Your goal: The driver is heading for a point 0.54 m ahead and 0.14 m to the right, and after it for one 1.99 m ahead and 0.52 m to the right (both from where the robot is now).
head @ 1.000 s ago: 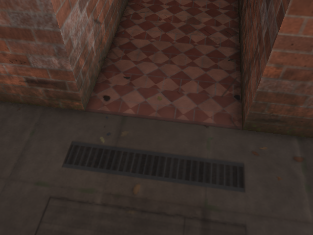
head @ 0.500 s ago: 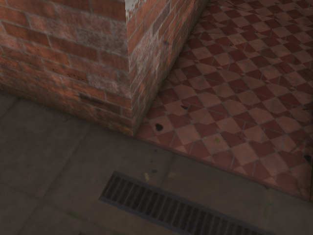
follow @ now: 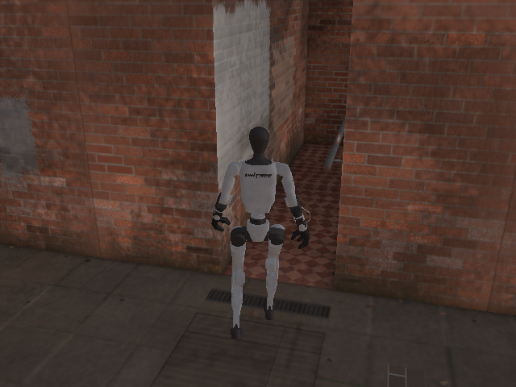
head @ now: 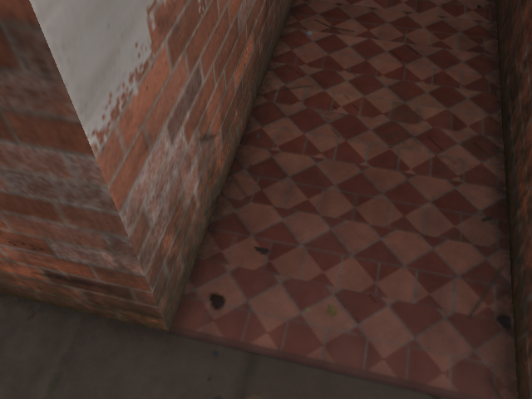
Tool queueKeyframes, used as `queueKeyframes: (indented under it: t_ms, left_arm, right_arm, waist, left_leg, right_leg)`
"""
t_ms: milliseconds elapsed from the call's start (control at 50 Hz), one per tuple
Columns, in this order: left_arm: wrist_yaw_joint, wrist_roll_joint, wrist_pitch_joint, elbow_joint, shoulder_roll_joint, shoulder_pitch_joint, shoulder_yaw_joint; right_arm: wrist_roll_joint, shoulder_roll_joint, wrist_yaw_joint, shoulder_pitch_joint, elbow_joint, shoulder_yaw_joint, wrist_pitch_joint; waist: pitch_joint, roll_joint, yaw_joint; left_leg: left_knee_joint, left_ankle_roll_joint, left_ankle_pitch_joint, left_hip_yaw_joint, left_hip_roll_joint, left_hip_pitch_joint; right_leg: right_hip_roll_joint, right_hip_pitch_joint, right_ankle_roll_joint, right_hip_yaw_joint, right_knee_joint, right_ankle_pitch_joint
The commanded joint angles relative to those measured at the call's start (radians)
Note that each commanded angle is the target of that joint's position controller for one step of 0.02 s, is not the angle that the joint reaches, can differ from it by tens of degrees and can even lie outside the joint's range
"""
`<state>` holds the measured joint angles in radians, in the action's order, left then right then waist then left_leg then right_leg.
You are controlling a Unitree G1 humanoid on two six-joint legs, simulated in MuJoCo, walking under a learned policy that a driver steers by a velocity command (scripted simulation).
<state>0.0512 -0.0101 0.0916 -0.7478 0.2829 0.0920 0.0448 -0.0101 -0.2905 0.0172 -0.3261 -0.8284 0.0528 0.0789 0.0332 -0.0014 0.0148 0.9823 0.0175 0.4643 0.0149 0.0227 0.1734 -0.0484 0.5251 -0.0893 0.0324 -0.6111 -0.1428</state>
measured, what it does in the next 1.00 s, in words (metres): walks ahead, turning right: left foot, then right foot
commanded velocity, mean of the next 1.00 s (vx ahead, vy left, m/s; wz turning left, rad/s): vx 0.16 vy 0.00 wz -0.52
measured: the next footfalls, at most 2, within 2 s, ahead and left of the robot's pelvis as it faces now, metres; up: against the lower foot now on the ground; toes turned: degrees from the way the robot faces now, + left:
left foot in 0.38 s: +0.37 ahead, +0.07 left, +0.00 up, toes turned -20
right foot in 0.72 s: +0.24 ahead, -0.16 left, +0.00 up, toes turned -27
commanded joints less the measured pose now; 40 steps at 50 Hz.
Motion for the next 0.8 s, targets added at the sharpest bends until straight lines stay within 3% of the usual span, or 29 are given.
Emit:
queueKeyframes:
  t_ms: [20,40,60,80,100,140,200,260,280,320,340,360,380,400,420,440,460,500,520,560,600,620,660,680,720,740,760,780,800]
  left_arm:
    - [-0.018,0.003,0.013,0.007,0.189,0.264,0.057]
    - [-0.02,0.011,0.004,0.023,0.177,0.199,0.051]
    - [-0.023,0.011,-0.003,0.041,0.157,0.146,0.041]
    - [-0.03,0.011,-0.011,0.048,0.15,0.109,0.036]
    - [-0.032,0.01,-0.013,0.058,0.139,0.109,0.035]
    - [-0.054,0.008,-0.019,0.063,0.154,0.108,0.038]
    - [-0.075,0.009,-0.049,0.07,0.197,0.137,0.058]
    - [-0.091,-0.002,-0.08,0.076,0.192,0.17,0.059]
    - [-0.101,0.009,-0.091,0.076,0.172,0.18,0.053]
    - [-0.11,0.012,-0.103,0.091,0.157,0.172,0.049]
    - [-0.105,0.024,-0.114,0.113,0.172,0.138,0.05]
    - [-0.101,0.019,-0.116,0.133,0.157,0.094,0.045]
    - [-0.092,0.026,-0.108,0.15,0.098,0.102,0.024]
    - [-0.073,0.021,-0.088,0.148,0.009,0.24,-0.001]
    - [-0.051,-0.003,-0.079,0.124,0.112,0.352,0.013]
    - [-0.048,-0.013,-0.087,0.104,0.195,0.301,0.036]
    - [-0.051,-0.014,-0.101,0.103,0.223,0.245,0.049]
    - [-0.066,-0.012,-0.123,0.146,0.181,0.168,0.042]
    - [-0.067,-0.01,-0.121,0.144,0.143,0.173,0.035]
    - [-0.062,-0.001,-0.122,0.168,0.115,0.171,0.019]
    - [-0.057,0.002,-0.119,0.18,0.101,0.15,0.004]
    - [-0.056,0.007,-0.118,0.19,0.114,0.133,0.003]
    - [-0.042,0.009,-0.113,0.167,0.148,0.186,0.019]
    - [-0.034,-0.004,-0.115,0.168,0.138,0.209,0.021]
    - [-0.061,-0.001,-0.126,0.166,0.154,0.245,0.037]
    - [-0.08,0.022,-0.126,0.189,0.267,0.265,0.06]
    - [-0.065,0.071,-0.118,0.242,0.326,0.2,0.054]
    - [-0.054,0.089,-0.107,0.245,0.278,0.192,0.041]
    - [-0.052,0.067,-0.098,0.242,0.247,0.159,0.031]
  right_arm:
    - [0.015,-0.126,-0.02,0.057,0.145,-0.003,0.072]
    - [-0.019,-0.145,-0.006,0.078,0.143,0.0,0.07]
    - [-0.044,-0.159,0.004,0.067,0.148,0.007,0.056]
    - [-0.043,-0.155,0.007,0.062,0.158,0.006,0.039]
    - [-0.027,-0.126,0.0,0.04,0.17,0.0,0.029]
    - [-0.023,-0.101,-0.003,0.066,0.198,-0.005,0.005]
    - [-0.038,-0.064,-0.006,0.156,0.213,-0.011,-0.003]
    - [-0.011,-0.083,-0.011,0.203,0.216,-0.009,-0.021]
    - [-0.007,-0.095,-0.018,0.226,0.217,-0.008,-0.017]
    - [-0.011,-0.124,-0.028,0.24,0.221,0.005,-0.011]
    - [-0.02,-0.139,-0.018,0.198,0.215,0.01,-0.008]
    - [-0.027,-0.155,-0.01,0.14,0.2,0.018,0.002]
    - [-0.049,-0.206,0.004,0.067,0.199,0.027,0.009]
    - [-0.067,-0.247,0.023,0.057,0.219,0.028,0.005]
    - [-0.046,-0.233,0.026,0.042,0.203,0.038,-0.002]
    - [-0.033,-0.167,0.032,0.095,0.231,0.021,-0.009]
    - [-0.021,-0.126,0.037,0.122,0.23,0.008,-0.024]
    - [0.005,-0.108,0.039,0.209,0.245,0.0,-0.042]
    - [-0.006,-0.137,0.032,0.196,0.222,0.012,-0.043]
    - [-0.028,-0.152,0.027,0.221,0.214,0.015,-0.05]
    - [-0.018,-0.181,0.016,0.231,0.213,0.024,-0.052]
    - [-0.008,-0.192,0.013,0.248,0.217,0.029,-0.06]
    - [-0.017,-0.197,0.009,0.263,0.228,0.03,-0.072]
    - [0.011,-0.186,0.008,0.275,0.231,0.028,-0.069]
    - [0.002,-0.145,0.002,0.238,0.216,0.022,-0.081]
    - [-0.023,-0.079,-0.008,0.232,0.25,0.002,-0.08]
    - [-0.028,-0.12,-0.01,0.3,0.31,0.018,-0.072]
    - [-0.002,-0.184,-0.003,0.315,0.3,0.036,-0.075]
    - [0.008,-0.197,0.003,0.288,0.284,0.045,-0.082]
  waist:
    - [-0.249,0.08,-0.116]
    - [-0.188,-0.012,-0.076]
    - [-0.151,-0.005,-0.022]
    - [-0.124,0.016,0.009]
    - [-0.108,0.033,0.021]
    - [-0.083,0.044,0.037]
    - [-0.083,0.062,0.005]
    - [-0.103,0.098,-0.029]
    - [-0.102,0.096,-0.042]
    - [-0.101,0.124,-0.032]
    - [-0.104,0.134,-0.003]
    - [-0.122,0.12,0.04]
    - [-0.219,0.026,0.062]
    - [-0.326,-0.208,-0.011]
    - [-0.404,-0.262,-0.04]
    - [-0.31,-0.149,-0.01]
    - [-0.234,-0.083,0.008]
    - [-0.114,-0.093,-0.011]
    - [-0.075,-0.108,-0.013]
    - [-0.095,-0.17,-0.014]
    - [-0.14,-0.178,0.005]
    - [-0.153,-0.185,0.004]
    - [-0.179,-0.197,-0.013]
    - [-0.156,-0.183,-0.034]
    - [-0.11,-0.102,-0.066]
    - [-0.07,0.242,-0.053]
    - [-0.09,0.312,-0.053]
    - [-0.119,0.209,-0.07]
    - [-0.08,0.152,-0.039]
  left_leg:
    - [0.431,-0.018,-0.067,-0.119,0.008,0.649]
    - [0.377,-0.016,-0.127,-0.105,0.045,0.608]
    - [0.308,-0.008,-0.159,-0.11,0.08,0.536]
    - [0.255,0.003,-0.167,-0.111,0.091,0.484]
    - [0.189,0.022,-0.156,-0.101,0.094,0.447]
    - [0.073,0.052,-0.203,-0.07,0.056,0.41]
    - [-0.2,0.066,-0.356,-0.026,-0.024,0.301]
    - [-0.345,0.083,-0.407,-0.065,-0.063,0.289]
    - [-0.4,0.091,-0.424,-0.073,-0.069,0.284]
    - [-0.471,0.079,-0.414,-0.099,-0.08,0.253]
    - [-0.502,0.07,-0.383,-0.116,-0.066,0.214]
    - [-0.619,0.04,-0.473,-0.103,-0.046,0.116]
    - [-0.623,-0.042,-0.65,-0.213,0.111,-0.11]
    - [-0.552,-0.227,-1.004,-0.551,0.361,-0.409]
    - [-0.569,-0.339,-0.875,-0.74,0.482,-0.392]
    - [-0.572,-0.323,-0.793,-0.623,0.429,-0.314]
    - [-0.564,-0.26,-0.713,-0.454,0.35,-0.245]
    - [-0.616,-0.214,-0.556,-0.304,0.231,-0.087]
    - [-0.651,-0.216,-0.596,-0.237,0.211,-0.002]
    - [-0.658,-0.245,-0.721,-0.142,0.199,0.051]
    - [-0.648,-0.254,-0.76,-0.098,0.218,0.034]
    - [-0.636,-0.251,-0.741,-0.097,0.227,0.019]
    - [-0.599,-0.252,-0.684,-0.079,0.243,0.025]
    - [-0.56,-0.226,-0.595,-0.069,0.245,0.051]
    - [-0.423,-0.103,-0.243,-0.015,0.185,0.213]
    - [-0.064,0.012,0.137,0.09,0.07,0.443]
    - [0.148,0.04,0.246,-0.053,-0.027,0.539]
    - [0.248,0.037,0.179,-0.113,-0.023,0.538]
    - [0.261,0.028,0.08,-0.119,-0.013,0.55]
  right_leg:
    - [0.328,-0.744,-0.241,-0.607,0.285,0.07]
    - [0.294,-0.586,-0.224,-0.517,0.307,0.179]
    - [0.264,-0.45,-0.209,-0.444,0.334,0.249]
    - [0.234,-0.362,-0.206,-0.422,0.369,0.237]
    - [0.215,-0.32,-0.212,-0.389,0.373,0.258]
    - [0.174,-0.243,-0.2,-0.307,0.364,0.467]
    - [0.085,-0.189,-0.12,-0.198,0.286,0.615]
    - [0.101,-0.255,-0.073,-0.289,0.217,0.497]
    - [0.102,-0.268,-0.072,-0.314,0.209,0.38]
    - [0.12,-0.301,-0.068,-0.406,0.142,0.278]
    - [0.113,-0.32,-0.054,-0.438,0.087,0.251]
    - [0.075,-0.308,-0.024,-0.421,-0.007,0.27]
    - [0.017,-0.212,0.024,-0.363,-0.236,0.143]
    - [-0.15,0.058,0.074,-0.264,-0.471,-0.544]
    - [-0.065,0.105,0.106,-0.263,-0.702,-0.551]
    - [-0.034,0.139,0.142,-0.241,-0.802,-0.475]
    - [0.002,0.158,0.165,-0.202,-0.821,-0.404]
    - [0.041,0.134,0.187,-0.134,-0.664,-0.327]
    - [0.048,0.07,0.193,-0.076,-0.608,-0.335]
    - [0.053,-0.045,0.192,-0.024,-0.463,-0.363]
    - [0.061,-0.141,0.177,-0.01,-0.303,-0.278]
    - [0.062,-0.154,0.171,-0.008,-0.249,-0.232]
    - [0.053,-0.223,0.159,0.009,-0.176,-0.167]
    - [0.044,-0.268,0.137,0.028,-0.066,-0.084]
    - [0.029,-0.419,0.066,-0.026,0.11,-0.023]
    - [0.295,-0.496,-0.036,-0.426,0.262,0.113]
    - [0.447,-0.369,-0.239,-0.639,0.294,0.353]
    - [0.425,-0.342,-0.269,-0.607,0.307,0.27]
    - [0.358,-0.337,-0.209,-0.525,0.287,0.196]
